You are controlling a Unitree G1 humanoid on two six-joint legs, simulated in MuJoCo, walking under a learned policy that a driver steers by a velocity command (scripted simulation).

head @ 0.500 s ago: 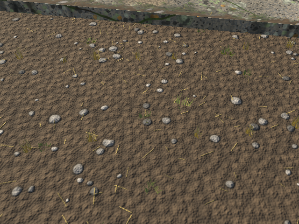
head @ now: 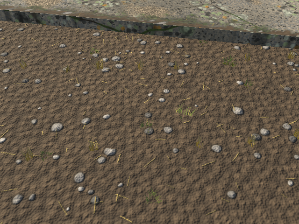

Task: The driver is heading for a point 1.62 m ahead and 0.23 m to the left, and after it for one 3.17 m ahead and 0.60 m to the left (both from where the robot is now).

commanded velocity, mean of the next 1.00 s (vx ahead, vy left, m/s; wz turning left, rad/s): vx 0.39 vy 0.00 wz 0.00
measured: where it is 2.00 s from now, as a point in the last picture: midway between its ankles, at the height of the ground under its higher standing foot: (154, 208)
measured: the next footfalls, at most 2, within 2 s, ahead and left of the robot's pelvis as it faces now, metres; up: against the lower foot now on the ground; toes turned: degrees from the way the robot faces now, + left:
right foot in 0.48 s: +0.37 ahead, -0.09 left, +0.00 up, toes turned -4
left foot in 0.96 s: +0.65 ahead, +0.06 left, +0.00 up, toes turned +3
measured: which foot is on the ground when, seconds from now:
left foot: down 0.00-0.48, up 0.50-0.94, down 0.96-1.00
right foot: down 0.00-0.06, up 0.08-0.46, down 0.48-0.98, up 1.00-1.00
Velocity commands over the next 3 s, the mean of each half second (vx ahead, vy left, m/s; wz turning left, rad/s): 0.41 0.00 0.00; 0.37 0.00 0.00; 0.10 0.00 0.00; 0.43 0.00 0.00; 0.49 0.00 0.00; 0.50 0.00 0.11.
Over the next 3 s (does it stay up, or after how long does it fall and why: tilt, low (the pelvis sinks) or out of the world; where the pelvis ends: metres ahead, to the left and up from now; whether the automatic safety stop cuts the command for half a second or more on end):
stays up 1.24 0.06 -0.02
